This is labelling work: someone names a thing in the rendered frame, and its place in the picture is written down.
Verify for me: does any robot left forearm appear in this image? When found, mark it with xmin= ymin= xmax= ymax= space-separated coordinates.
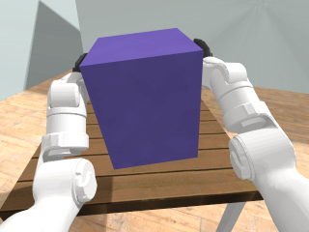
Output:
xmin=32 ymin=72 xmax=90 ymax=199

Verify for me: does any carton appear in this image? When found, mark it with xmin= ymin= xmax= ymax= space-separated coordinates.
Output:
xmin=79 ymin=28 xmax=204 ymax=170

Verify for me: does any table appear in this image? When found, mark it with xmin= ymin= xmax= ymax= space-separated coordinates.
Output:
xmin=0 ymin=99 xmax=264 ymax=232

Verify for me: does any robot right forearm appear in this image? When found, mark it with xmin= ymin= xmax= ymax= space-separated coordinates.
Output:
xmin=202 ymin=56 xmax=296 ymax=166

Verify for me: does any robot right upper arm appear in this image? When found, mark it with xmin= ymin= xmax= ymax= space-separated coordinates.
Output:
xmin=229 ymin=126 xmax=309 ymax=232

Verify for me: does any robot left upper arm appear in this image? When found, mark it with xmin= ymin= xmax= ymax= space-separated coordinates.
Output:
xmin=0 ymin=158 xmax=98 ymax=232

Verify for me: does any robot left hand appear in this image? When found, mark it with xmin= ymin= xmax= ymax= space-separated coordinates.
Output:
xmin=72 ymin=53 xmax=88 ymax=73

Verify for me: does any robot right hand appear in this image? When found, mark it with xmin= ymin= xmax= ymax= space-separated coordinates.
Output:
xmin=193 ymin=39 xmax=212 ymax=58

